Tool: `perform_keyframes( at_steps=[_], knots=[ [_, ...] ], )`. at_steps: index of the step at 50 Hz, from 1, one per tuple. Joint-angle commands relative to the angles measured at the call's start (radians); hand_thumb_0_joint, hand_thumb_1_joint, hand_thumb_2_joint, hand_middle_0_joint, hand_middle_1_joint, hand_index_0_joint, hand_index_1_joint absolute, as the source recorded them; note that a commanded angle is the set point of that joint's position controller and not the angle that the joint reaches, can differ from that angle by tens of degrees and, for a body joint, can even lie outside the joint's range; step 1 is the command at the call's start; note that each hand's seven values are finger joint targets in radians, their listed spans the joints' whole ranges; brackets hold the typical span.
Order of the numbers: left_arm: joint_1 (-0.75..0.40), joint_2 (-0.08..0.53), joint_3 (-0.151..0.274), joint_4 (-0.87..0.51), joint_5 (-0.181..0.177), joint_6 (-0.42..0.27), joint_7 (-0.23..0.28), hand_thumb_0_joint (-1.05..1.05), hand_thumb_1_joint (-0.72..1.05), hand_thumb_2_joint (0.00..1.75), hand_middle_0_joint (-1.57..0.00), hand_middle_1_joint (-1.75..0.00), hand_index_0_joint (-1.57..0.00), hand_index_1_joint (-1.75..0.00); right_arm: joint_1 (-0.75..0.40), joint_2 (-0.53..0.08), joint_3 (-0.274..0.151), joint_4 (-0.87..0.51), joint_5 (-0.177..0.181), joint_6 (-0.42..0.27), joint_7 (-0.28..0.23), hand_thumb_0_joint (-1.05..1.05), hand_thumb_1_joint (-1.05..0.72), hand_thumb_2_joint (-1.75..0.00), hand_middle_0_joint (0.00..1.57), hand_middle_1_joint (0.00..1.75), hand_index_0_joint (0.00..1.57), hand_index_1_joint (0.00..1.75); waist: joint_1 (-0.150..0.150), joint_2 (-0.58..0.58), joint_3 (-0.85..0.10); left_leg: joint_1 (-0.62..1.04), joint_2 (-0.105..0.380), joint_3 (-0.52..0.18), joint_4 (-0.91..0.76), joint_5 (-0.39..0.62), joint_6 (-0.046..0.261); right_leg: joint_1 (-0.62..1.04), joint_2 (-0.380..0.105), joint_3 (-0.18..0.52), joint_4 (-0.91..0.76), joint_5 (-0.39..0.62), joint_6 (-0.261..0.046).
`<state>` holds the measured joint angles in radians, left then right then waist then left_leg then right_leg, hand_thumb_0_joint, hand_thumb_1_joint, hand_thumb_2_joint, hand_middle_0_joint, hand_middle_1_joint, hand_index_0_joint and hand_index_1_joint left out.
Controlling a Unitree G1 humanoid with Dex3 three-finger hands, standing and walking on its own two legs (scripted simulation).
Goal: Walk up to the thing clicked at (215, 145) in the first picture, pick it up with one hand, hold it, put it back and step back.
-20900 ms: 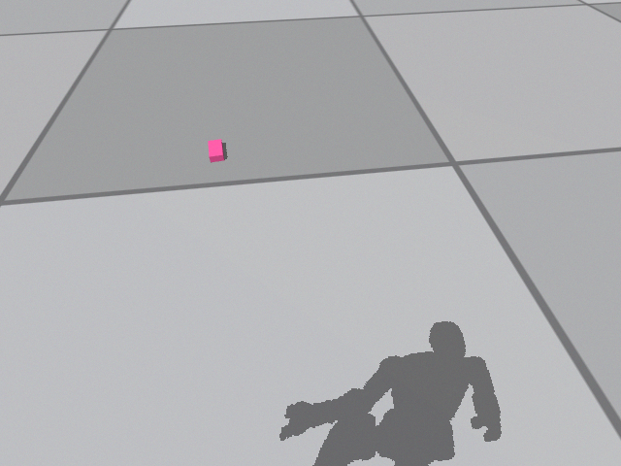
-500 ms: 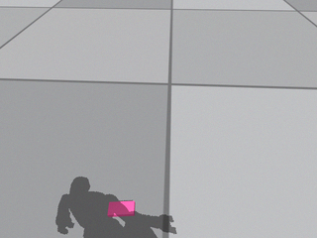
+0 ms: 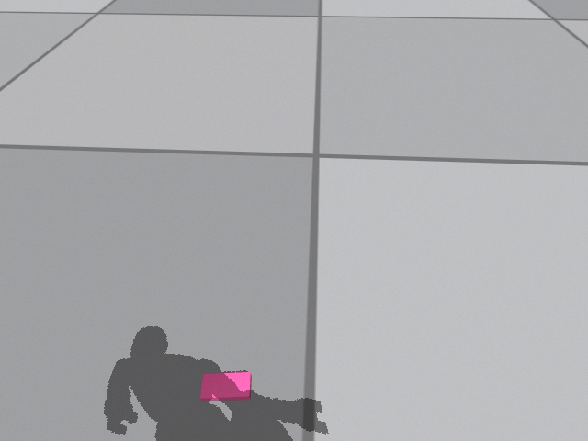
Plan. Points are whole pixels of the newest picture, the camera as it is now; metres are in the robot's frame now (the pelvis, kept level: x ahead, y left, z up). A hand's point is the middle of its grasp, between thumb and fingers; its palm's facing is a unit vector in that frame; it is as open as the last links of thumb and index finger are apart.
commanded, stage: stand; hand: left
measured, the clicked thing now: (226, 386) +0.44 +0.26 -0.76
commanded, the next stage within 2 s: none
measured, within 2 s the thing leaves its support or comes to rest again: neither
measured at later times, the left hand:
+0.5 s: hand out of the picture +0.07 +0.26 -0.16, palm faces -0.03 -0.94 -0.34, open 7.4 cm
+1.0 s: hand out of the picture +0.07 +0.26 -0.16, palm faces -0.04 -0.94 -0.34, open 7.4 cm
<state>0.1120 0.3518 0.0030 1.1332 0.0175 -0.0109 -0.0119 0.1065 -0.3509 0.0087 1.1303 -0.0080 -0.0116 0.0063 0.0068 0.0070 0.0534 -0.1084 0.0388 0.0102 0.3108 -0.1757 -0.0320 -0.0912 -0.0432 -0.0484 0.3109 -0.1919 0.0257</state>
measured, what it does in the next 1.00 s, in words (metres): stands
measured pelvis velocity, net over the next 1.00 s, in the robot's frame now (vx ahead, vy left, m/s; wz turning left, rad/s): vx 0.00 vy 0.00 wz -0.01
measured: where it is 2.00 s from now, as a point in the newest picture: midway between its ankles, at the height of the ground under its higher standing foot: outside the picture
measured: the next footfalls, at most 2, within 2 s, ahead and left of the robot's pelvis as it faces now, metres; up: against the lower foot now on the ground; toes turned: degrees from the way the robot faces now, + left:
none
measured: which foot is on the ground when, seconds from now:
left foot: down 0.00-1.00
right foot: down 0.00-1.00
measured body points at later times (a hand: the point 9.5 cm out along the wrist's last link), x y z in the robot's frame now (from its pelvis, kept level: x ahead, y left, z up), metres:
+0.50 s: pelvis +0.00 +0.00 +0.00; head +0.02 +0.00 +0.45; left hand +0.07 +0.30 -0.13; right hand +0.08 -0.30 -0.14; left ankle +0.00 +0.14 -0.75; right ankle -0.02 -0.13 -0.75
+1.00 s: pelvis +0.00 +0.00 +0.00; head +0.01 +0.00 +0.45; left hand +0.07 +0.31 -0.13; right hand +0.08 -0.30 -0.13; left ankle +0.00 +0.14 -0.75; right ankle -0.02 -0.13 -0.75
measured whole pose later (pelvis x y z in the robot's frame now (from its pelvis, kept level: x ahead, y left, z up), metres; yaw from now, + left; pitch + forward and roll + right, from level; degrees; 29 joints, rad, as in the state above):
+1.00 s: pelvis +0.00 +0.00 +0.00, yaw +0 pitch -2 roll +0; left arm 0.12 0.35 0.00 1.13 0.02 -0.01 -0.01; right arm 0.11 -0.35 0.01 1.12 -0.01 -0.01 0.00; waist 0.01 0.00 0.05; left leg -0.10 0.04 0.02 0.32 -0.19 -0.03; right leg -0.08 -0.05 -0.04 0.31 -0.19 0.03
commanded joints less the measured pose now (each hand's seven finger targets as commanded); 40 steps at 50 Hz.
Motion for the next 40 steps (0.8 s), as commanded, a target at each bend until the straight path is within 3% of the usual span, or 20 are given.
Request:
perform_keyframes(
  at_steps=[1,13,35,40],
  knots=[
    [-0.02,0.216,0.042,-0.057,-0.007,-0.018,0.018,0.0,0.9,0.9,-0.2,-0.3,-0.2,-0.3,-0.029,-0.214,-0.044,-0.059,-0.002,-0.02,-0.013,0.0,-0.9,-0.9,0.2,0.3,0.2,0.3,-0.003,-0.006,-0.093,0.027,0.106,-0.073,-0.031,0.198,0.041,0.018,-0.109,0.079,-0.039,0.174,-0.038],
    [-0.02,0.217,0.043,-0.057,-0.006,-0.016,0.018,0.0,0.9,0.9,-0.2,-0.3,-0.2,-0.3,-0.028,-0.211,-0.042,-0.057,-0.002,-0.017,-0.013,0.0,-0.9,-0.9,0.2,0.3,0.2,0.3,-0.006,-0.012,-0.074,0.015,0.102,-0.074,-0.039,0.152,0.04,0.005,-0.108,0.082,-0.05,0.144,-0.038],
    [-0.009,0.214,0.04,-0.059,-0.007,-0.02,0.019,0.0,0.9,0.9,-0.2,-0.3,-0.2,-0.3,-0.028,-0.216,-0.044,-0.063,-0.001,-0.019,-0.013,0.0,-0.9,-0.9,0.2,0.3,0.2,0.3,-0.001,-0.006,-0.094,0.031,0.107,-0.071,-0.022,0.21,0.045,0.022,-0.109,0.079,-0.04,0.204,-0.036],
    [-0.015,0.215,0.04,-0.06,-0.006,-0.02,0.021,0.0,0.9,0.9,-0.2,-0.3,-0.2,-0.3,-0.026,-0.215,-0.044,-0.065,-0.001,-0.017,-0.013,0.0,-0.9,-0.9,0.2,0.3,0.2,0.3,-0.006,-0.008,-0.084,0.022,0.106,-0.071,-0.028,0.184,0.045,0.019,-0.109,0.078,-0.047,0.177,-0.034]
  ],
)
